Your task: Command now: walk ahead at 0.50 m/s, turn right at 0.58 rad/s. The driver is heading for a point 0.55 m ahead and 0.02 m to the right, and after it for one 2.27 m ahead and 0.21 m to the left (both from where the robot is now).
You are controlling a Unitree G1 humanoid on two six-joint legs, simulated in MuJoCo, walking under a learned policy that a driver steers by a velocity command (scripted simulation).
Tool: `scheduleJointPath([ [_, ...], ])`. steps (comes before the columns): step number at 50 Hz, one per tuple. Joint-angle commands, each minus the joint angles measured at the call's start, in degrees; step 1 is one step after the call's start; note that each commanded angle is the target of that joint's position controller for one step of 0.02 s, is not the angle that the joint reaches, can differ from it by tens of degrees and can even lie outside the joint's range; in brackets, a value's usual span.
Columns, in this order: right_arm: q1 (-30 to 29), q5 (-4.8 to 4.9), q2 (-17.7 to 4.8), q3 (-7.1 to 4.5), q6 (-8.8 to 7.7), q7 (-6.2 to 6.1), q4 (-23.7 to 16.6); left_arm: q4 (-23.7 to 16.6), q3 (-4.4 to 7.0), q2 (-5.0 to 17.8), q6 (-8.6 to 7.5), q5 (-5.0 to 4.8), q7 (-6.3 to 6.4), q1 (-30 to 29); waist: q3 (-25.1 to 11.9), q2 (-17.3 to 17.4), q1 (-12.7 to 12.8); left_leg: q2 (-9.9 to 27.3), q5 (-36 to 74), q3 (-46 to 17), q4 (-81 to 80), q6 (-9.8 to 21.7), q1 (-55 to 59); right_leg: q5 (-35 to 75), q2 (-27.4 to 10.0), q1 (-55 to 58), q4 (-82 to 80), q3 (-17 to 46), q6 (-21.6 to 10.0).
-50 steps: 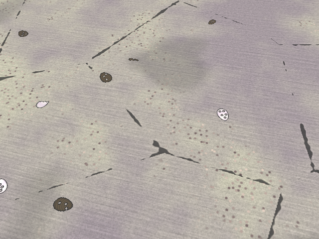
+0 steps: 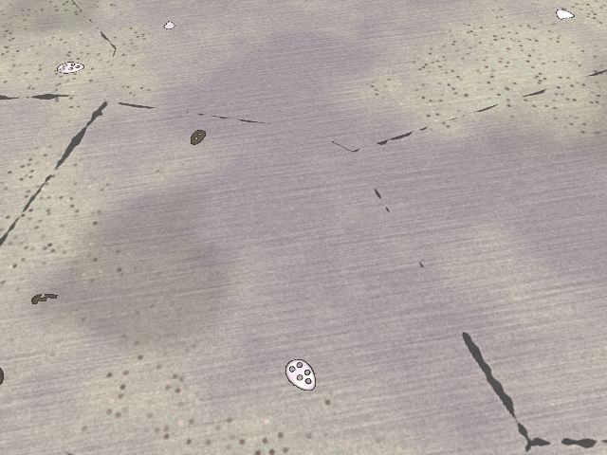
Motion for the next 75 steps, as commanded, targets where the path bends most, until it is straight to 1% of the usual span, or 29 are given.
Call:
scheduleJointPath([
  [1,-5.0,0.31,-3.8,-0.51,-0.35,0.23,-4.8,-2.9,1.9,8.7,-0.65,0.06,0.23,3.2,-0.4,-5.1,1.2,-2.7,6.3,2.5,-6.7,-0.4,-0.9,19.4,-13.8,0.7,-4.6,12.4,-6.2],
  [6,-11.1,0.93,-4.8,-0.04,-1.41,0.51,-7.9,-3.2,2.08,9.7,-0.41,0.89,0.99,5.8,-0.3,-5.9,3.0,-5.6,6.3,1.8,-15.9,1.2,1.1,25.2,-15.6,6.4,0.1,16.0,-5.3],
  [10,5.4,1.07,-8.8,-1.6,-2.84,-0.77,-3.7,-5.1,2.43,11.6,-1.0,0.84,0.82,-0.1,-6.2,-4.4,-6.0,-8.8,1.4,2.3,-25.2,4.8,27.4,34.2,-12.4,0.0,15.4,15.5,-0.6],
  [11,13.8,0.03,-12.2,-2.54,-3.51,-1.69,-2.7,-6.1,1.64,8.8,-1.53,0.2,0.19,0.1,-13.1,0.6,-9.4,-0.4,-5.8,-5.9,-27.5,7.3,40.5,25.1,-8.3,-6.2,29.5,11.9,0.9],
  [12,16.9,-1.35,-16.8,-3.39,-3.17,-2.37,-3.4,-8.1,0.18,2.4,-1.67,-1.25,0.18,4.0,-18.9,11.4,-7.7,15.4,-13.9,-28.1,-32.0,11.3,53.9,-11.7,-0.4,-22.2,45.8,5.0,2.7],
  [13,14.0,-0.25,-16.5,-3.79,-2.19,-2.08,-3.3,-8.1,0.57,6.3,-1.09,0.16,0.43,7.2,-19.9,14.7,-4.3,18.9,-19.3,-43.6,-36.4,15.4,51.2,-19.4,-1.9,-29.4,53.6,3.3,2.3],
  [15,6.8,0.68,-6.5,-1.6,-1.89,-1.52,-4.5,-6.8,0.77,7.6,0.0,1.42,-0.15,1.1,-5.2,0.3,-3.5,12.8,-18.2,-25.3,-38.1,13.4,36.2,-10.0,-8.0,-29.9,53.6,2.3,2.8],
  [16,6.3,0.49,-5.5,-1.2,-2.1,-1.42,-4.0,-6.9,0.56,6.2,0.26,1.59,-0.68,0.1,-3.2,1.6,-2.7,9.8,-11.3,-18.5,-39.4,11.9,32.4,-8.0,-9.3,-28.1,50.9,1.9,3.3],
  [21,11.1,1.44,-6.1,-1.45,-4.75,-0.29,0.2,-8.2,-0.34,3.8,1.66,2.28,-2.13,-2.9,-2.4,4.2,-1.7,7.1,9.0,-6.0,-41.9,13.5,30.0,-3.8,-9.7,-28.3,45.4,1.9,4.8],
  [30,17.7,1.95,-7.9,-1.93,-3.96,0.16,5.2,-13.4,-2.65,2.1,0.58,2.21,-3.06,-20.3,0.7,4.1,-4.9,5.3,14.7,2.6,-42.7,12.2,31.3,5.9,-10.9,-22.4,18.7,-6.9,5.3],
  [32,18.6,1.83,-9.1,-2.2,-3.33,0.09,6.3,-13.6,-2.5,2.8,0.13,2.26,-2.47,-20.2,0.8,3.9,-4.3,6.6,19.6,1.0,-39.7,12.2,33.6,2.5,-10.0,-20.1,15.8,-7.4,4.3],
  [34,18.0,2.08,-9.5,-2.23,-2.72,-0.06,6.9,-10.9,-1.82,3.8,-0.86,2.77,-1.62,-11.9,-2.8,1.8,0.2,4.7,29.0,2.3,-28.6,10.9,33.2,2.5,-7.7,-8.1,9.2,-7.9,2.8],
  [35,18.3,2.28,-7.8,-1.67,-2.77,-0.02,6.6,-7.8,-0.73,6.5,-1.61,3.7,-0.86,-2.8,-8.9,-1.2,3.5,1.5,25.0,4.2,-17.3,9.7,27.8,2.1,-10.2,5.1,8.2,-4.9,1.3],
  [36,18.5,3.16,-2.9,-0.25,-3.03,0.28,3.2,-7.2,0.7,12.5,-1.94,4.95,0.22,5.9,-17.8,-11.0,6.1,-3.6,2.9,7.4,1.5,7.4,13.5,-5.6,-27.5,21.1,5.4,14.7,-2.5],
  [37,21.3,3.11,-3.3,-0.75,-2.55,-0.23,3.0,-6.8,1.67,15.5,-0.99,2.95,0.62,5.9,-20.3,-17.4,4.4,-10.1,-21.4,5.1,13.6,7.2,2.5,-7.6,-35.5,22.1,-2.0,31.6,-6.4],
  [38,18.6,2.18,-6.9,-1.88,-1.77,-0.64,3.9,-7.5,0.78,11.4,-0.69,1.97,0.63,1.5,-12.8,-9.6,3.3,-6.3,-18.7,0.1,17.3,8.0,-0.3,-8.4,-32.9,15.8,-1.8,25.1,-5.7],
  [39,16.4,2.31,-5.6,-1.76,-1.76,-0.26,3.9,-7.8,-0.43,7.0,-1.09,1.69,0.47,-2.8,-6.3,-7.6,1.4,-4.2,-14.1,-0.2,15.8,8.1,-0.3,-5.7,-29.7,9.1,-3.5,17.4,-4.3],
  [42,17.4,1.04,-3.3,-1.9,-0.06,0.67,5.6,-6.9,-1.57,2.7,-2.46,1.41,0.74,-6.3,-1.3,-7.8,-2.5,-2.2,-7.6,0.4,11.8,6.7,4.8,4.2,-23.8,-0.4,-8.0,4.0,-0.1],
  [47,11.1,0.73,-1.5,-2.11,1.23,1.55,2.9,-4.8,-1.01,3.5,-3.98,0.77,1.32,-4.1,0.4,-5.7,-4.1,-2.6,-0.4,2.4,8.7,4.6,0.2,31.7,-23.6,0.4,-6.5,-7.3,-1.3],
  [51,3.9,0.88,0.7,-0.84,1.1,2.35,0.0,-3.9,-0.94,4.0,-3.25,0.6,1.79,-4.3,0.8,-7.8,-2.8,-4.6,8.6,7.1,-8.4,4.9,7.0,36.2,-20.7,-1.9,-3.4,-15.5,-0.1],
  [57,9.3,-0.4,-3.4,-2.14,0.62,1.99,-0.2,-3.1,0.65,7.7,-1.15,0.25,2.84,-3.6,-4.8,-7.3,-4.9,-10.1,1.0,9.8,-18.3,10.1,17.4,47.6,-22.9,5.3,16.5,-16.1,1.7],
  [58,14.7,-0.82,-4.5,-2.78,-0.17,1.33,1.3,-3.4,0.74,7.8,-0.56,0.09,2.68,-4.2,-8.1,-4.1,-7.6,-11.4,6.6,9.4,-24.3,11.5,24.1,40.7,-21.1,3.5,27.7,-17.0,3.6],
  [59,17.8,-0.88,-10.1,-4.21,-0.95,0.37,1.4,-4.5,0.43,6.6,-0.37,0.36,2.42,-1.5,-12.2,3.4,-8.4,-2.2,30.3,-1.7,-24.4,14.3,35.1,18.1,-17.4,-6.7,43.6,-17.4,6.4],
  [60,15.4,0.85,-16.7,-5.93,0.02,-0.06,-0.1,-6.8,-0.4,1.9,0.44,-0.15,2.14,4.3,-19.0,13.7,-3.2,14.4,60.8,-25.4,-22.1,26.4,48.5,-26.8,-5.6,-24.0,64.2,-13.3,9.5],
  [61,16.4,3.57,-16.1,-6.25,1.08,-0.19,-1.6,-6.7,-0.52,4.3,1.12,1.46,1.97,2.1,-24.3,5.1,-6.6,14.8,49.4,-27.8,-26.8,29.2,47.3,-25.0,-7.5,-26.7,66.1,-2.8,9.6],
  [63,8.8,2.98,-8.7,-4.13,2.38,-1.12,-2.1,-7.4,-0.48,4.2,1.45,1.16,2.06,-5.1,-8.4,-1.4,-4.2,9.0,27.0,-19.3,-32.2,24.2,31.7,-17.2,-11.6,-28.8,59.2,-1.8,9.4],
  [65,6.0,2.65,-5.9,-3.32,2.68,-1.42,-2.2,-7.8,-0.27,4.5,2.83,2.37,2.15,-5.3,-4.8,0.4,-1.9,3.3,21.0,-14.7,-34.4,19.5,23.8,-13.0,-12.3,-24.2,51.6,-1.8,9.5],
  [69,6.0,1.72,-8.7,-4.19,2.04,-0.61,-2.6,-7.9,-0.6,2.8,4.58,1.89,2.09,-4.3,-7.9,0.9,-1.3,0.5,15.4,-14.2,-35.1,17.5,21.9,-10.7,-10.5,-21.4,45.1,-1.9,9.8],
  [75,7.7,1.56,-9.9,-4.93,3.51,-0.65,-3.1,-10.5,-0.27,4.3,4.86,1.94,1.96,-10.2,-7.1,5.0,-3.9,-0.8,-18.7,-23.0,-40.2,16.2,22.8,-9.8,-9.4,-23.2,35.2,-0.9,10.6],
])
